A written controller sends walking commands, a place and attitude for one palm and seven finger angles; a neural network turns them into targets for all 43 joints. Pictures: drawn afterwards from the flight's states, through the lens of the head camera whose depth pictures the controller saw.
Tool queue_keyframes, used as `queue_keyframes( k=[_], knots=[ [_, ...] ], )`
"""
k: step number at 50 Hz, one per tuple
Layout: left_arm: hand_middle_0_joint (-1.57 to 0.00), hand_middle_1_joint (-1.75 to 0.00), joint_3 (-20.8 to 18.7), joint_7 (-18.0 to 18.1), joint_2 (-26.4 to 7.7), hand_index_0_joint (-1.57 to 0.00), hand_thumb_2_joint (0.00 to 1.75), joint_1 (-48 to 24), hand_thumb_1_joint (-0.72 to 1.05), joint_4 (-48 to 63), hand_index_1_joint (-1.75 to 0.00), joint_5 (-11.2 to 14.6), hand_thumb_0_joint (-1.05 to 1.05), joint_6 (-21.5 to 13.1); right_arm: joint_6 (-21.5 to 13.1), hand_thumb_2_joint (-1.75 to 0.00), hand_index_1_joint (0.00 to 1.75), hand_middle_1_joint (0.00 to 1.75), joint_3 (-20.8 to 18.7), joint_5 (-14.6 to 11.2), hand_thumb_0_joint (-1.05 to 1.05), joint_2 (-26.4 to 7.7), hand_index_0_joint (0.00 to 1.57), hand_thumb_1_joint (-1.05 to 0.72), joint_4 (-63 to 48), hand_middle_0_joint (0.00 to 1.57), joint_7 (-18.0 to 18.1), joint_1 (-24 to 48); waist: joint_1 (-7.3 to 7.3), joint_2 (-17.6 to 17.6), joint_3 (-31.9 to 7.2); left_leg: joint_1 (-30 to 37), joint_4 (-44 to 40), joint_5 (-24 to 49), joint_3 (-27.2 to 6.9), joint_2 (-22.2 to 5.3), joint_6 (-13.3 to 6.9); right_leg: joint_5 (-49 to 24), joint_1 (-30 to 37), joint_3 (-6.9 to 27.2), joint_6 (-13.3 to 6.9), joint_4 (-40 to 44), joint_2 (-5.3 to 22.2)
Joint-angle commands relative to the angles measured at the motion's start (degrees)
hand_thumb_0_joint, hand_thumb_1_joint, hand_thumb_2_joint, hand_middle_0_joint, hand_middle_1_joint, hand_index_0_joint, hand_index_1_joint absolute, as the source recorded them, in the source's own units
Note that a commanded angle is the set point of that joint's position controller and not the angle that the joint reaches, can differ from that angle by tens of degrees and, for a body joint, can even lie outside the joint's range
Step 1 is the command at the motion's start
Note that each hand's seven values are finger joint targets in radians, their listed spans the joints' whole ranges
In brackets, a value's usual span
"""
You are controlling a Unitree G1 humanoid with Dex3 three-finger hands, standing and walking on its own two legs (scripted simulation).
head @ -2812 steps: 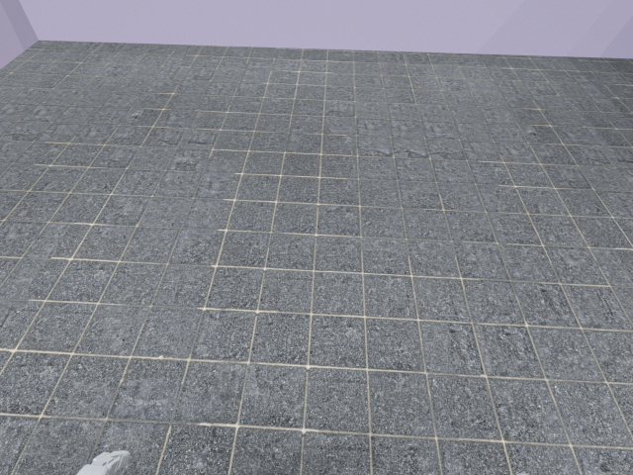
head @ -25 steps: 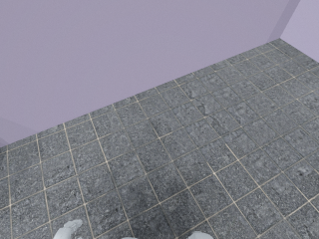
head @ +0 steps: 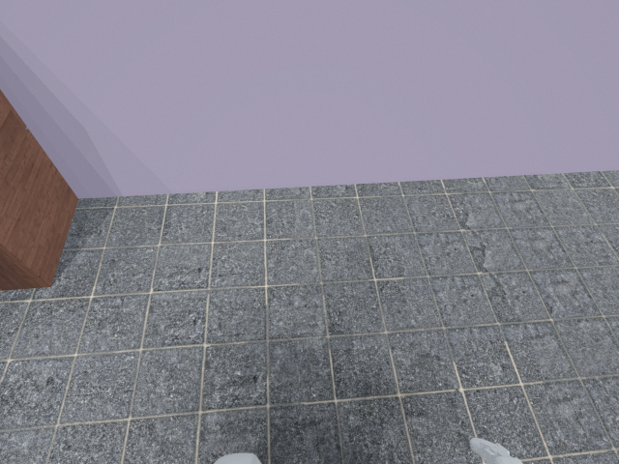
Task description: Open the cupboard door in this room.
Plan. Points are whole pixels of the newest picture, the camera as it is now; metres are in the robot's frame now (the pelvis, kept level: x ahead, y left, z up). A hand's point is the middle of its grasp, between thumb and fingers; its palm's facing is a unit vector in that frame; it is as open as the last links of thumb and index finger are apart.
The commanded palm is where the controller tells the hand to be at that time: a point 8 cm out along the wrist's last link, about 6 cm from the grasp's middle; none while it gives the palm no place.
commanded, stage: turn to face it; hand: left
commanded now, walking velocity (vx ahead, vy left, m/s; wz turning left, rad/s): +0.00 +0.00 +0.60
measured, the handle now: out of the picture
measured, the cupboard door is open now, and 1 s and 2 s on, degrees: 49 49 49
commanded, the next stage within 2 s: take the last steps up to it in 1.54 s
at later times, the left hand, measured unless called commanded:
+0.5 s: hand out of the picture +0.09 +0.17 -0.13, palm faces +0.24 -0.93 -0.29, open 7.4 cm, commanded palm none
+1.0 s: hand out of the picture -0.10 +0.17 -0.17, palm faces +0.60 -0.76 -0.26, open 7.4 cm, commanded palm none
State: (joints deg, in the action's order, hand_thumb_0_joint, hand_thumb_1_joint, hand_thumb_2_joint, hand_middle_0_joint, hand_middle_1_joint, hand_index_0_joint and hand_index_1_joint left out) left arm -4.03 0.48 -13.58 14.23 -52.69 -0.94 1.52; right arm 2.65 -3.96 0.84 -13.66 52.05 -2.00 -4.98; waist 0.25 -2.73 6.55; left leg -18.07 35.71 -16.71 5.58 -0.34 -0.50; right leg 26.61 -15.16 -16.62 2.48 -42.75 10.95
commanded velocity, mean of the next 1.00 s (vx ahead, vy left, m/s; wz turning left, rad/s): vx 0.00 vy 0.00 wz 0.60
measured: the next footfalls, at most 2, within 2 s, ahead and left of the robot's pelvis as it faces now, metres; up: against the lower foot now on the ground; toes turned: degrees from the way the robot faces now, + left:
right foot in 0.44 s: +0.06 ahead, -0.14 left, +0.00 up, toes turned +11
left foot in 0.90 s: -0.01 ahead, +0.08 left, +0.00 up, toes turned +38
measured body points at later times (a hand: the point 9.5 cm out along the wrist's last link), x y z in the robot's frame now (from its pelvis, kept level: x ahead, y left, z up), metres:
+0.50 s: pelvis +0.01 -0.05 +0.01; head +0.07 -0.06 +0.46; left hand +0.07 +0.22 -0.11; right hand +0.12 -0.28 -0.15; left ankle -0.01 +0.09 -0.69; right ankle +0.02 -0.15 -0.72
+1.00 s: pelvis +0.00 -0.03 +0.00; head +0.03 +0.02 +0.45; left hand -0.13 +0.21 -0.15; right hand +0.27 -0.16 -0.12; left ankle -0.04 +0.06 -0.72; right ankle +0.03 -0.16 -0.66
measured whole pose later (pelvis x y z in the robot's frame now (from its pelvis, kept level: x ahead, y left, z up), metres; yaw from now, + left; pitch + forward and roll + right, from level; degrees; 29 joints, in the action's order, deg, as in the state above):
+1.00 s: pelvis +0.00 -0.03 +0.00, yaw +35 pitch +0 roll +0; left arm -4.7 0.7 -15.3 14.0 -54.4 -0.9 4.1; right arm 1.4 -3.2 1.1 -13.3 50.9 -1.0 -4.2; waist 1.3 -3.2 6.4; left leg -18.4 36.5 -18.3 3.9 1.1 -3.0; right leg 31.4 -23.1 -6.6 3.8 -61.7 7.8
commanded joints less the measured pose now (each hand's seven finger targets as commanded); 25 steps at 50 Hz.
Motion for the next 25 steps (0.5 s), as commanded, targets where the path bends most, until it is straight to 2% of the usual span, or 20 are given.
queue_keyframes(
  k=[1, 2, 3, 4, 5, 7, 9, 12, 14, 16, 18, 19, 20, 21, 22, 23, 24, 25],
  knots=[
    [-0.20, -0.30, -0.92, 0.55, -5.88, -0.20, 0.90, -7.45, 0.90, 8.77, -0.30, -0.14, 0.00, -0.03, -1.00, -0.90, 0.30, 0.30, -3.46, 0.49, 0.00, -15.62, 0.20, -0.90, -1.05, 0.20, 2.03, -12.54, -5.89, 11.58, -12.13, 15.89, -15.65, 26.92, -26.92, -23.76, -13.60, 8.64, -20.30, 14.96, 1.55, -25.09, -2.40],
    [-0.20, -0.30, -1.27, 0.50, -4.95, -0.20, 0.90, -7.68, 0.90, 7.47, -0.30, -0.30, 0.00, 0.06, -1.34, -0.90, 0.30, 0.30, -3.20, 0.60, 0.00, -13.81, 0.20, -0.90, -2.11, 0.20, 2.58, -9.43, -4.75, 14.85, -11.37, 13.20, -15.96, 23.26, -25.50, -19.43, -11.50, 4.47, -20.77, 15.80, 1.91, -25.80, -2.74],
    [-0.20, -0.30, -1.38, 0.20, -5.55, -0.20, 0.90, -6.95, 0.90, 6.20, -0.30, -0.39, 0.00, 0.12, -1.49, -0.90, 0.30, 0.30, -2.55, 0.57, 0.00, -12.04, 0.20, -0.90, -2.97, 0.20, 2.82, -6.03, -3.21, 14.32, -9.74, 10.29, -16.32, 20.78, -22.07, -16.81, -9.52, 0.03, -19.83, 16.74, 2.22, -26.58, -2.92],
    [-0.20, -0.30, -1.43, -0.09, -5.64, -0.20, 0.90, -5.90, 0.90, 5.30, -0.30, -0.40, 0.00, 0.27, -1.69, -0.90, 0.30, 0.30, -2.07, 0.49, 0.00, -11.06, 0.20, -0.90, -3.33, 0.20, 2.91, -4.61, -2.20, 12.31, -8.34, 8.99, -16.93, 21.59, -19.66, -14.74, -8.28, -3.07, -19.20, 17.17, 2.37, -26.47, -3.38],
    [-0.20, -0.30, -1.48, -0.22, -5.37, -0.20, 0.90, -4.68, 0.90, 4.78, -0.30, -0.41, 0.00, 0.32, -2.01, -0.90, 0.30, 0.30, -1.76, 0.38, 0.00, -10.59, 0.20, -0.90, -3.39, 0.20, 2.98, -4.46, -1.33, 10.46, -8.66, 9.64, -16.70, 23.62, -18.55, -13.33, -7.74, -4.74, -18.67, 16.93, 2.58, -25.90, -4.00],
    [-0.20, -0.30, -1.30, -0.06, -5.25, -0.20, 0.90, -3.69, 0.90, 4.28, -0.30, -0.24, 0.00, 0.31, -2.27, -0.90, 0.30, 0.30, -1.70, 0.28, 0.00, -10.42, 0.20, -0.90, -3.21, 0.20, 2.99, -5.00, -0.82, 8.56, -9.47, 10.63, -16.16, 26.00, -17.94, -12.83, -8.13, -5.41, -17.60, 16.99, 2.91, -23.24, -4.42],
    [-0.20, -0.30, -1.15, 0.05, -4.97, -0.20, 0.90, -4.13, 0.90, 4.75, -0.30, -0.15, 0.00, 0.26, -2.29, -0.90, 0.30, 0.30, -1.84, 0.35, 0.00, -10.57, 0.20, -0.90, -3.01, 0.20, 2.90, -5.73, -0.95, 7.86, -10.31, 11.47, -15.98, 25.64, -19.16, -12.82, -8.87, -4.95, -16.55, 16.97, 3.14, -19.76, -5.15],
    [-0.20, -0.30, -0.89, 0.20, -4.50, -0.20, 0.90, -6.67, 0.90, 5.91, -0.30, -0.02, 0.00, 0.23, -1.95, -0.90, 0.30, 0.30, -2.24, 0.55, 0.00, -10.88, 0.20, -0.90, -2.46, 0.20, 2.66, -6.87, -1.81, 9.13, -9.26, 10.17, -15.96, 22.32, -21.16, -12.46, -9.15, -3.66, -14.69, 16.60, 3.11, -13.60, -6.32],
    [-0.20, -0.30, -0.81, 0.19, -4.30, -0.20, 0.90, -7.84, 0.90, 6.70, -0.30, 0.04, 0.00, 0.10, -1.71, -0.90, 0.30, 0.30, -2.46, 0.72, 0.00, -10.75, 0.20, -0.90, -2.33, 0.20, 2.57, -7.04, -2.13, 11.17, -9.17, 8.93, -15.50, 20.89, -22.47, -11.78, -8.96, -2.60, -12.33, 16.30, 2.80, -9.04, -7.38],
    [-0.20, -0.30, -0.66, 0.34, -4.23, -0.20, 0.90, -7.89, 0.90, 6.90, -0.30, 0.27, 0.00, -0.04, -1.44, -0.90, 0.30, 0.30, -2.67, 0.79, 0.00, -10.88, 0.20, -0.90, -2.55, 0.20, 2.56, -6.56, -1.97, 12.33, -9.12, 7.26, -14.26, 22.52, -24.23, -11.14, -8.71, -1.96, -8.59, 15.73, 2.34, -3.48, -8.77],
    [-0.20, -0.30, -0.79, 0.48, -4.39, -0.20, 0.90, -5.58, 0.90, 6.65, -0.30, 0.45, 0.00, -0.42, -1.20, -0.90, 0.30, 0.30, -2.95, 0.69, 0.00, -10.98, 0.20, -0.90, -2.94, 0.20, 2.54, -5.33, -0.94, 12.79, -9.83, 4.75, -12.38, 23.53, -25.64, -10.32, -8.15, -3.54, -3.00, 15.37, 1.75, 3.07, -10.27],
    [-0.20, -0.30, -0.94, 0.59, -4.41, -0.20, 0.90, -3.30, 0.90, 6.11, -0.30, 0.62, 0.00, -0.70, -1.09, -0.90, 0.30, 0.30, -3.05, 0.49, 0.00, -10.64, 0.20, -0.90, -3.34, 0.20, 2.56, -4.10, 0.26, 12.68, -11.09, 2.47, -10.53, 22.55, -25.63, -9.21, -7.12, -7.50, 2.07, 15.14, 1.51, 9.03, -10.52],
    [-0.20, -0.30, -1.26, 0.80, -5.33, -0.20, 0.90, -1.01, 0.90, 5.44, -0.30, 0.66, 0.00, -1.23, -1.06, -0.90, 0.30, 0.30, -2.99, 0.06, 0.00, -9.70, 0.20, -0.90, -3.65, 0.20, 2.51, -3.24, 1.70, 9.94, -11.82, -1.38, -7.88, 18.93, -24.79, -6.99, -4.95, -13.48, 9.07, 15.36, 1.24, 17.84, -9.64],
    [-0.20, -0.30, -2.10, 1.25, -9.04, -0.20, 0.90, 1.22, 0.90, 5.09, -0.30, 0.00, 0.00, -1.93, -1.19, -0.90, 0.30, 0.30, -2.75, -0.57, 0.00, -6.82, 0.20, -0.90, -4.17, 0.20, 2.19, -3.79, 2.72, -0.23, -13.44, -10.16, -0.43, 6.96, -19.79, -2.18, -1.31, -14.97, 18.88, 23.48, -0.97, 24.90, -0.48],
    [-0.20, -0.30, -2.82, 1.66, -13.71, -0.20, 0.90, 1.68, 0.90, 5.14, -0.30, -0.70, 0.00, -2.08, -1.30, -0.90, 0.30, 0.30, -2.18, -0.69, 0.00, -3.76, 0.20, -0.90, -5.40, 0.20, 2.01, -3.67, 3.43, -15.70, -12.48, -18.81, 14.56, -16.88, -8.18, 6.15, 3.28, -23.89, 20.62, 37.96, -7.77, 26.71, 15.34],
    [-0.20, -0.30, -2.32, 1.89, -13.36, -0.20, 0.90, 0.89, 0.90, 5.39, -0.30, -0.30, 0.00, -1.88, -0.87, -0.90, 0.30, 0.30, -2.84, -0.20, 0.00, -6.65, 0.20, -0.90, -5.13, 0.20, 1.84, -3.56, 2.84, -12.40, -11.25, -16.29, 26.24, -19.41, -10.04, 2.76, 2.86, -29.33, 12.28, 35.51, -11.39, 25.97, 19.20],
    [-0.20, -0.30, -1.54, 2.17, -9.23, -0.20, 0.90, -3.06, 0.90, 6.01, -0.30, -0.22, 0.00, -2.08, -0.07, -0.90, 0.30, 0.30, -2.99, 0.08, 0.00, -6.74, 0.20, -0.90, -3.55, 0.20, 1.66, -4.21, 0.40, -10.19, -8.01, -16.37, 32.08, -15.39, -11.47, 0.66, 2.81, -28.25, 8.52, 30.00, -11.07, 25.68, 14.69],
    [-0.20, -0.30, -0.87, 1.99, -7.68, -0.20, 0.90, -5.58, 0.90, 6.60, -0.30, 0.02, 0.00, -1.93, 0.53, -0.90, 0.30, 0.30, -2.96, 0.23, 0.00, -5.92, 0.20, -0.90, -2.15, 0.20, 1.37, -4.14, -0.80, -9.31, -5.62, -16.61, 35.39, -11.65, -9.89, 0.13, 3.63, -29.65, 6.87, 26.52, -9.73, 24.95, 10.73]
  ],
)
